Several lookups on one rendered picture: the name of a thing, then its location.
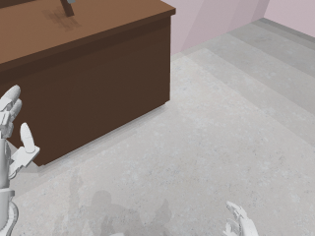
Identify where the counter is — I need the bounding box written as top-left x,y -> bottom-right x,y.
0,0 -> 176,167

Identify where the robot left forearm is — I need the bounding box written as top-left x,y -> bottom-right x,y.
0,188 -> 19,236

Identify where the robot left hand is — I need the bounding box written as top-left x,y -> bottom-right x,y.
0,85 -> 40,189

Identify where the robot right hand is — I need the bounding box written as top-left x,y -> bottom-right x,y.
222,201 -> 260,236

